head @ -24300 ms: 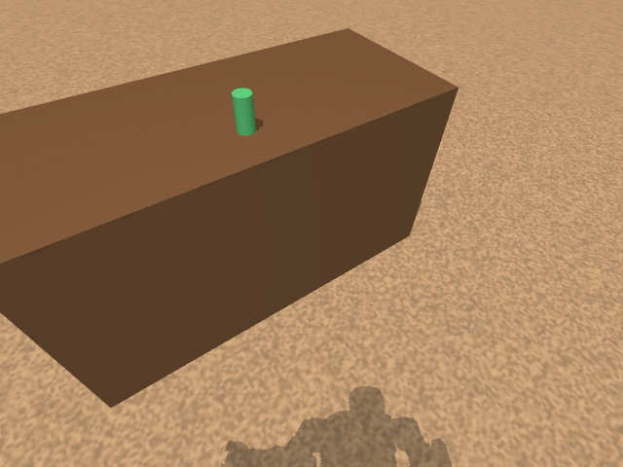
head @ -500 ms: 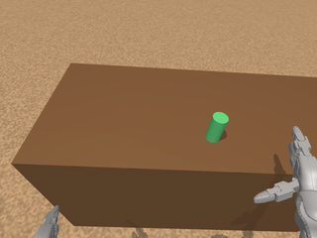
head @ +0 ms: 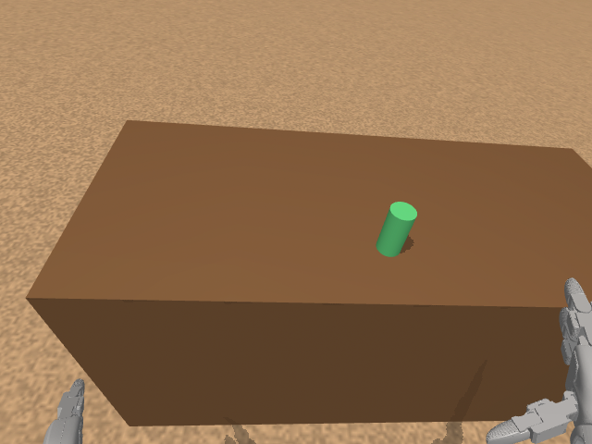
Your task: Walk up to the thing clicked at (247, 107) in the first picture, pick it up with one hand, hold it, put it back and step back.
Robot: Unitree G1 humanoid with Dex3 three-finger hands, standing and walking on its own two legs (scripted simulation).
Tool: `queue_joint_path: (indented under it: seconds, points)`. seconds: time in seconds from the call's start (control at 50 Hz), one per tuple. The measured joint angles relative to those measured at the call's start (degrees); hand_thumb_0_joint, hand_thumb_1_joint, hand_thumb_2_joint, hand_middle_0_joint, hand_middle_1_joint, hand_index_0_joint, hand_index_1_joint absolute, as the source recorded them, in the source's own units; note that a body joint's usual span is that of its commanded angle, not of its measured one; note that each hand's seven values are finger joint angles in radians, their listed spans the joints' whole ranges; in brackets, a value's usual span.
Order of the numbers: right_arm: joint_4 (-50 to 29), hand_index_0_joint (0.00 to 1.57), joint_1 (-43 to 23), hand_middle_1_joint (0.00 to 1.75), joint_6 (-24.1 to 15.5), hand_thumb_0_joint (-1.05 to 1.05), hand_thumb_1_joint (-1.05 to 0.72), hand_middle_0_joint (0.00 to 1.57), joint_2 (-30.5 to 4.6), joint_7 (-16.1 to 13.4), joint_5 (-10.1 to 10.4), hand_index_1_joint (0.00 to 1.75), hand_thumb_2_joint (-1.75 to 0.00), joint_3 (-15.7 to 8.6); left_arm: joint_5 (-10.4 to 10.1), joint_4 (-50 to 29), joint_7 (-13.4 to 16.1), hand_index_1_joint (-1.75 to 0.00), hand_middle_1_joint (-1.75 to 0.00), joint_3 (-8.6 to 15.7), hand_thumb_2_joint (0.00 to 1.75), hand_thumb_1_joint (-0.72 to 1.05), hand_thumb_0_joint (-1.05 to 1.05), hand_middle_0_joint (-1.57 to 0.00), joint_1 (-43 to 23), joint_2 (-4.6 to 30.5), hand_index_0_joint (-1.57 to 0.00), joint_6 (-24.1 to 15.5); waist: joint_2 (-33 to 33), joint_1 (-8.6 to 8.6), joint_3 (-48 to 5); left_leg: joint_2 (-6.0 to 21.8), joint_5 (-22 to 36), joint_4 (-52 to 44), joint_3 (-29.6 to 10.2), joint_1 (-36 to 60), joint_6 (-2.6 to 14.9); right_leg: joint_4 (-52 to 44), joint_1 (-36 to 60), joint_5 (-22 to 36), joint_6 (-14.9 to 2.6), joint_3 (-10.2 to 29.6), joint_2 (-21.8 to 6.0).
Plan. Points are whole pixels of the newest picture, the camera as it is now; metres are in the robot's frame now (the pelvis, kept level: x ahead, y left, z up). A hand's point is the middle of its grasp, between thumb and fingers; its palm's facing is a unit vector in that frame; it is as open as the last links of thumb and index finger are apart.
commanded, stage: sink last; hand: right
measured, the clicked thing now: (395, 230) +0.49 -0.22 -0.01
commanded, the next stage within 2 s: home in 0.10 s
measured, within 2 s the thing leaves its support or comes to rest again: neither
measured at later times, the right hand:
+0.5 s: hand (478, 400) +0.17 -0.25 +0.01, palm faces +0.25 +0.92 -0.30, open 17.4 cm
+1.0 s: hand (408, 405) +0.20 -0.19 -0.08, palm faces +0.09 +0.97 -0.24, open 17.4 cm
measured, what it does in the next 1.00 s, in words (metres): stands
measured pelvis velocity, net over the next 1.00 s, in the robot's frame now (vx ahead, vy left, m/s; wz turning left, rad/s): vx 0.02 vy -0.01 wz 0.02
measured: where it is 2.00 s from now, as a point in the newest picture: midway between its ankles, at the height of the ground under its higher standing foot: outside the picture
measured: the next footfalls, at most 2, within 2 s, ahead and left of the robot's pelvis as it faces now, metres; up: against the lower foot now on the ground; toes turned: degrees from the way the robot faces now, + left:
none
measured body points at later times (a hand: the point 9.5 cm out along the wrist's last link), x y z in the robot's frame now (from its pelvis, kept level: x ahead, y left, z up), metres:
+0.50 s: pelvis +0.00 -0.01 +0.01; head +0.01 +0.00 +0.46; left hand +0.17 +0.20 -0.07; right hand +0.16 -0.29 +0.03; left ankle +0.00 +0.12 -0.72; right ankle +0.03 -0.14 -0.72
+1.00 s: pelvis +0.02 -0.01 +0.01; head +0.03 +0.00 +0.46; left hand +0.16 +0.23 -0.09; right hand +0.19 -0.24 -0.06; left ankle +0.00 +0.12 -0.72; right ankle +0.03 -0.14 -0.72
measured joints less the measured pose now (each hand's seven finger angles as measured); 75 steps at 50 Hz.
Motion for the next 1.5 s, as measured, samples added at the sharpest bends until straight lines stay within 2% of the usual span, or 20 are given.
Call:
queue_joint_path:
  seconds: [0.1, 0.16, 0.3, 0.36, 0.4, 0.46, 0.52, 0.58, 0.68, 0.8, 0.94, 1.18, 1.26, 1.38, 1.5]
  points:
    - [2.13, 0.06, -1.13, 0.06, -2.49, -0.01, 0.59, 0.06, -0.93, -0.30, -0.44, 0.06, -0.05, -1.98, 0.16, 1.53, -0.03, -0.05, -0.05, -1.25, 0.05, -0.51, -0.01, -0.05, -0.11, 0.12, -0.05, -0.64, 0.96, -0.14, 1.54, -0.25, 0.77, -0.61, -0.30, 0.06, 0.15, -0.92, 0.38, 0.78, 0.18, -0.30, -0.25]
    - [1.96, 0.06, -1.97, 0.06, -3.43, -0.01, 0.58, 0.06, -0.61, -0.42, -0.72, 0.06, -0.05, -1.56, 0.46, 1.90, -0.05, -0.05, -0.05, -2.22, 0.06, -0.52, -0.01, -0.05, -0.95, -0.49, -0.05, -1.32, 1.38, -0.25, 2.12, -0.27, 1.30, -1.41, -0.24, 0.47, 0.12, -1.49, 0.67, 1.20, 0.14, -0.25, -0.27]
    - [2.19, 0.06, -1.06, 0.06, -5.89, -0.01, 0.55, 0.06, -0.38, -0.02, -0.98, 0.06, -0.06, -0.61, 0.54, 1.17, -0.36, -0.08, -0.08, -2.70, 0.11, -0.47, -0.01, -0.07, -1.57, -0.79, -0.07, -3.16, 1.48, 0.03, 1.34, -0.08, 2.17, -3.92, -0.39, 2.60, -0.32, -3.11, 2.42, 1.51, -0.35, -0.49, -0.07]
    - [5.39, 0.06, -0.75, 0.06, -6.36, -0.01, 0.54, 0.06, 0.18, 0.09, -0.90, 0.06, -0.06, -0.08, 0.14, 1.34, -0.62, -0.11, -0.12, -4.67, 0.22, -0.37, -0.01, -0.09, -1.82, -1.37, -0.09, -3.41, 1.71, 0.13, 1.31, -0.12, 2.46, -4.81, -0.56, 3.37, -0.44, -3.68, 3.13, 1.55, -0.47, -0.69, -0.12]
    - [7.82, 0.06, -0.95, 0.06, -5.93, -0.01, 0.53, 0.06, 1.13, 0.16, -0.84, 0.06, -0.06, 1.23, 0.04, 2.63, -0.96, -0.13, -0.14, -6.66, 0.29, -0.27, -0.01, -0.10, -2.85, -2.38, -0.10, -3.52, 1.95, 0.08, 1.68, -0.21, 2.67, -5.13, -0.70, 3.42, -0.45, -3.86, 3.18, 1.62, -0.49, -0.83, -0.21]
    - [11.43, 0.05, -1.53, 0.06, -4.82, -0.01, 0.53, 0.06, 3.28, 0.48, -1.06, 0.06, -0.07, 4.80, 0.47, 5.14, -1.73, -0.16, -0.16, -8.55, 0.40, -0.09, -0.01, -0.12, -5.08, -4.30, -0.12, -3.60, 2.05, 0.22, 2.69, -0.17, 3.05, -5.51, -0.70, 3.09, -0.54, -4.03, 2.75, 1.88, -0.59, -0.84, -0.16]
    - [14.84, 0.06, -1.53, 0.06, -3.46, -0.01, 0.52, 0.06, 5.48, 1.03, -1.78, 0.06, -0.07, 8.73, 0.99, 6.23, -2.23, -0.18, -0.19, -8.44, 0.49, 0.10, -0.01, -0.13, -6.28, -5.10, -0.13, -3.78, 1.88, 0.78, 3.53, 0.07, 3.41, -5.97, -0.65, 2.71, -0.76, -4.34, 2.25, 2.19, -0.80, -0.80, 0.08]
    - [18.93, 0.06, -1.98, 0.06, -2.08, -0.01, 0.51, 0.06, 6.96, 1.04, -2.43, 0.06, -0.07, 11.59, 1.12, 6.47, -1.98, -0.21, -0.21, -7.63, 0.57, 0.28, -0.01, -0.15, -6.61, -4.46, -0.15, -3.83, 2.00, 1.49, 4.13, 0.23, 3.63, -6.46, -0.66, 2.75, -0.92, -4.75, 2.24, 2.38, -0.96, -0.84, 0.24]
    - [28.42, 0.06, -6.26, 0.05, -0.52, -0.01, 0.52, 0.06, 7.61, 0.26, -3.09, 0.06, -0.07, 14.34, 0.71, 7.65, -0.75, -0.25, -0.25, -7.76, 0.72, 0.57, 0.00, -0.17, -7.56, -2.65, -0.17, -3.60, 3.29, 2.51, 4.29, 0.00, 3.60, -6.49, -0.79, 2.34, -0.82, -4.72, 1.89, 2.25, -0.86, -0.96, 0.00]
    - [36.43, 0.06, -12.46, 0.05, 0.86, -0.01, 0.53, 0.06, 7.88, -0.26, -3.69, 0.06, -0.06, 17.21, 0.97, 8.58, -0.74, -0.28, -0.28, -9.40, 0.83, 0.78, 0.01, -0.19, -8.67, -3.58, -0.19, -3.24, 4.53, 3.31, 3.67, -0.66, 3.55, -6.75, -0.77, 2.00, -0.40, -4.65, 1.49, 1.93, -0.40, -0.93, -0.66]
    - [36.89, 0.06, -12.99, 0.05, 0.91, -0.01, 0.52, 0.06, 8.26, -2.27, -3.52, 0.06, -0.06, 16.28, 1.51, 11.89, -1.55, -0.29, -0.30, -9.85, 0.88, 0.87, 0.01, -0.20, -8.21, -2.40, -0.20, -1.73, 2.88, 2.97, 2.71, -1.05, 3.15, -7.76, -0.89, 3.72, -0.36, -4.79, 2.92, 0.98, -0.36, -1.09, -1.07]
    - [39.72, 0.05, -14.96, 0.05, 2.29, -0.01, 0.51, 0.06, 8.48, -2.82, -3.30, 0.06, -0.07, 17.11, 1.19, 14.32, -1.66, -0.30, -0.30, -8.88, 0.90, 0.90, 0.01, -0.20, -7.98, -1.31, -0.20, 1.28, 2.74, 2.53, 3.87, -0.74, 2.45, -7.31, -1.22, 3.23, -0.29, -5.82, 3.21, 0.99, -0.26, -1.48, -0.79]
    - [44.99, 0.06, -16.40, 0.05, 3.11, -0.01, 0.52, 0.06, 4.87, -0.34, -5.67, 0.06, -0.06, 18.76, 3.53, 17.49, -3.72, -0.30, -0.30, -9.21, 0.90, 0.90, 0.01, -0.20, -9.11, 0.83, -0.20, 1.98, 2.79, 3.19, 2.96, -0.74, 1.71, -6.07, -1.17, 3.31, -0.13, -4.71, 3.33, 0.36, -0.21, -1.41, -0.79]
    - [54.02, 0.06, -15.76, 0.05, 4.94, -0.01, 0.53, 0.06, -0.22, 1.18, -5.48, 0.05, -0.05, 17.91, 3.27, 23.05, -4.80, -0.30, -0.30, -8.17, 0.90, 0.90, 0.01, -0.20, -9.29, 4.98, -0.20, 3.09, 2.20, 3.71, 1.16, -0.90, 1.57, -6.31, -1.31, 5.73, -0.14, -4.56, 5.66, -0.08, -0.18, -1.57, -0.97]
    - [60.52, 0.06, -15.54, 0.05, 5.81, -0.01, 0.53, 0.06, -3.13, 1.79, -5.39, 0.05, -0.05, 17.76, 3.11, 28.52, -5.25, -0.30, -0.30, -8.00, 0.90, 0.90, 0.01, -0.20, -9.27, 7.70, -0.20, 3.80, 2.09, 3.30, 1.70, -0.75, 3.84, -9.37, -1.50, 7.95, -0.37, -7.65, 7.96, 2.14, -0.43, -1.81, -0.80]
